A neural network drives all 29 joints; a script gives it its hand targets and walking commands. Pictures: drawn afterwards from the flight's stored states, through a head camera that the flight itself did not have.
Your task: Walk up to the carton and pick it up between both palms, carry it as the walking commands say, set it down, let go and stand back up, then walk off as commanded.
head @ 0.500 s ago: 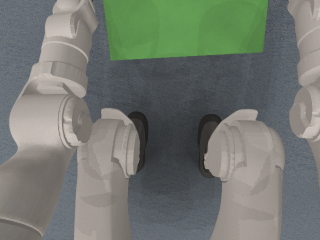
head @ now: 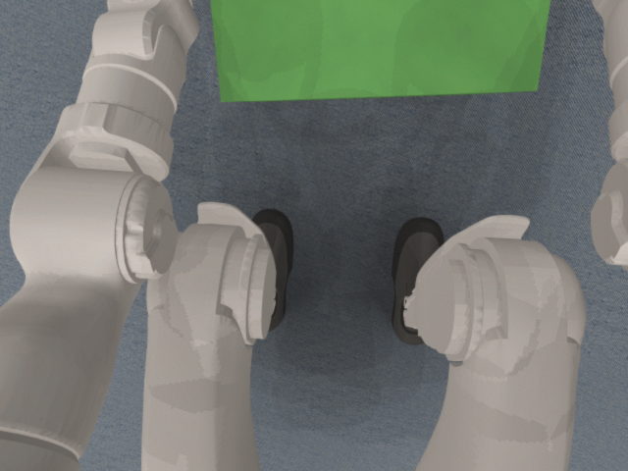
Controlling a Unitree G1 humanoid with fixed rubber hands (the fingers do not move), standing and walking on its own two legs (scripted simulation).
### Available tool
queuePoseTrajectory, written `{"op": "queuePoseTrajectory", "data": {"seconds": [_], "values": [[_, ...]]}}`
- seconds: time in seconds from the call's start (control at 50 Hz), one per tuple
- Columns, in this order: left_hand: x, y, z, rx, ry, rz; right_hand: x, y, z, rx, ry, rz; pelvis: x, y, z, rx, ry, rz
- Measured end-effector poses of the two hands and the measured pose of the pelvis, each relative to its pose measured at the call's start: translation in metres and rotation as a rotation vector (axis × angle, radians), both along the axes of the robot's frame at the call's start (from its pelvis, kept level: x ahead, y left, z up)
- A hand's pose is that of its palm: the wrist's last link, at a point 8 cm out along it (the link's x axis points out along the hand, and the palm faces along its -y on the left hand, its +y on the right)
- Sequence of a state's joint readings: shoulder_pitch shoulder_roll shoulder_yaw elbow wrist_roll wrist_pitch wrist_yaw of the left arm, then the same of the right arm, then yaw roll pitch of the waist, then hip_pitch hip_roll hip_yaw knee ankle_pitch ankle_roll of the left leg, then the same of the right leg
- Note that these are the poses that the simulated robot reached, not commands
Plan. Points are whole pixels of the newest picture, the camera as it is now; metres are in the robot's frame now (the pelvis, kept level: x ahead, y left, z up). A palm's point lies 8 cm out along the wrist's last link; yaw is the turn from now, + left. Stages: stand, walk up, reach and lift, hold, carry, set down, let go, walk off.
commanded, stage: set down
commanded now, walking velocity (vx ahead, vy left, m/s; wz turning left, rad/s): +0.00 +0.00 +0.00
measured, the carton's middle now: out of the picture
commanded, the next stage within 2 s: let go in 1.70 s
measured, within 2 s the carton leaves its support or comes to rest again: neither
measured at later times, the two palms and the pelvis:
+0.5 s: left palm out of the picture +0.55 +0.17 -0.14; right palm out of the picture +0.57 -0.26 -0.14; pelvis +0.00 +0.00 +0.01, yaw +0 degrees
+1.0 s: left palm out of the picture +0.55 +0.18 +0.01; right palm out of the picture +0.57 -0.28 +0.01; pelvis +0.01 +0.00 +0.11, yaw -1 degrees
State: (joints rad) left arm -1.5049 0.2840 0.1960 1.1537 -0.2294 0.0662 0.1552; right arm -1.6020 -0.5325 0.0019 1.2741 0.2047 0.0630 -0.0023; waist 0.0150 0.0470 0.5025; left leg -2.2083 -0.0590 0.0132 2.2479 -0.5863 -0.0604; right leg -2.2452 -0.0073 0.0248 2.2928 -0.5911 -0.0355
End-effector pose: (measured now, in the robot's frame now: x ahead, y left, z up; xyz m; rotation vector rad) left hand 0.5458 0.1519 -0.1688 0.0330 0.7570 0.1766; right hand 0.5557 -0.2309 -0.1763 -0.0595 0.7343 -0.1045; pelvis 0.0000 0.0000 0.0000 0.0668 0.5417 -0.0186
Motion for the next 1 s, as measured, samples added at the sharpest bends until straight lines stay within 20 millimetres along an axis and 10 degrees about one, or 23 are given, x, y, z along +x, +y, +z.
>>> {"op": "queuePoseTrajectory", "data": {"seconds": [0.42,1.0], "values": [[0.004,0.026,0.008,0.032,-0.042,0.007,0.006,-0.03,0.012,-0.023,-0.04,-0.028,0.003,0.0,0.0,0.0,0.021,-0.007],[0.006,0.027,0.175,0.026,-0.122,0.024,0.014,-0.05,0.186,-0.021,-0.105,0.007,0.008,-0.002,0.106,-0.001,0.195,-0.015]]}}
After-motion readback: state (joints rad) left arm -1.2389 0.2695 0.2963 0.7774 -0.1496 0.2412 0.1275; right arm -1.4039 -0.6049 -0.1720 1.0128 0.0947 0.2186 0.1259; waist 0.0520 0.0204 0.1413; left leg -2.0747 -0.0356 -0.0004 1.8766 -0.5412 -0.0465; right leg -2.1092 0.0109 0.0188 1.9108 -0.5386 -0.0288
